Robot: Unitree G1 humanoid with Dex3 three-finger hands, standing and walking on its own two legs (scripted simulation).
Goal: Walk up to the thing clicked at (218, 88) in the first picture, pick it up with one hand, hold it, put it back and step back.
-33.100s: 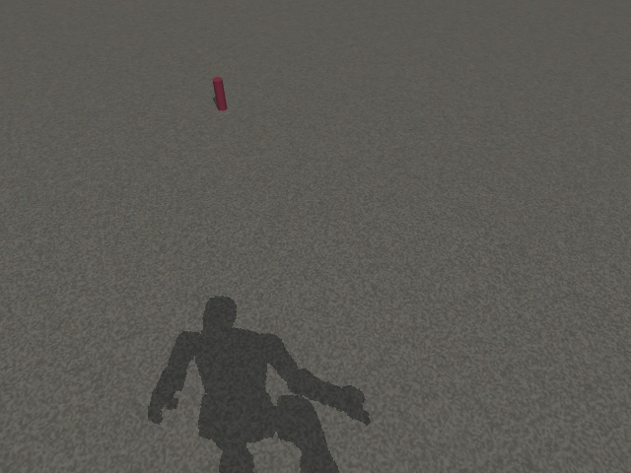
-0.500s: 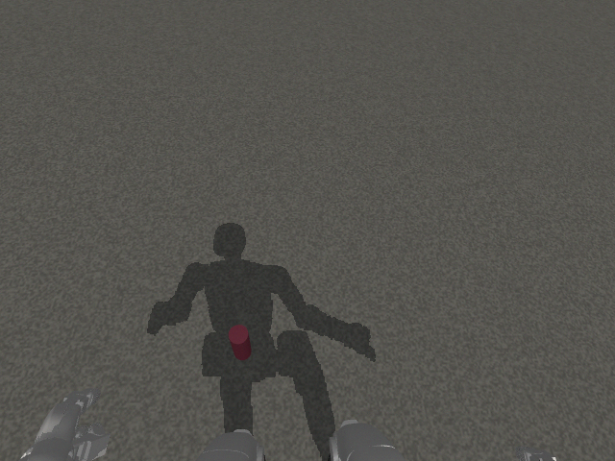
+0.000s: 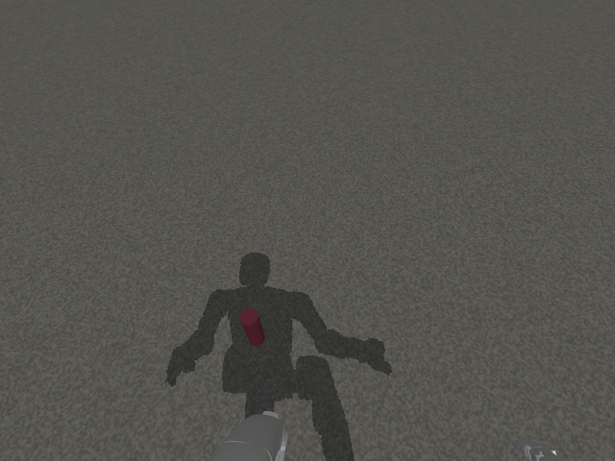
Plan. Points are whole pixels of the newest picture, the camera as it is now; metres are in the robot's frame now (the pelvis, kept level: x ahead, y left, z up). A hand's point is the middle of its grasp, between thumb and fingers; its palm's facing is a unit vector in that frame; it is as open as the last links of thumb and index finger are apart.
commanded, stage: step back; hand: left
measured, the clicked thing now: (253, 328) +0.53 +0.22 -0.67
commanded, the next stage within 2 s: none
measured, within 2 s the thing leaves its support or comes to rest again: neither
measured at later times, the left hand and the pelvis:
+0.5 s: hand out of the picture -0.05 +0.28 -0.15, palm faces +0.07 -0.93 -0.35, open 7.4 cm; pelvis -0.15 +0.00 +0.01, yaw +4 degrees
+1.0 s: hand out of the picture -0.20 +0.26 -0.14, palm faces +0.09 -0.90 -0.42, open 7.4 cm; pelvis -0.32 -0.03 -0.01, yaw +7 degrees
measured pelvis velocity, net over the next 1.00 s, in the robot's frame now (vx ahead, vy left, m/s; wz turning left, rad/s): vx -0.32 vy -0.03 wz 0.13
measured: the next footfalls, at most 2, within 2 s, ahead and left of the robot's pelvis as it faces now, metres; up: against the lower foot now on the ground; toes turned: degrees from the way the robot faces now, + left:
left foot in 0.24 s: -0.07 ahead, +0.12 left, +0.00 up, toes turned +3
right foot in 0.64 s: -0.18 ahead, -0.14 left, +0.00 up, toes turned +4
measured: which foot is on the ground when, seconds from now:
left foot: up 0.00-0.22, down 0.24-0.68, up 0.70-0.98, down 1.00-1.00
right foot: down 0.00-0.26, up 0.28-0.62, down 0.64-1.00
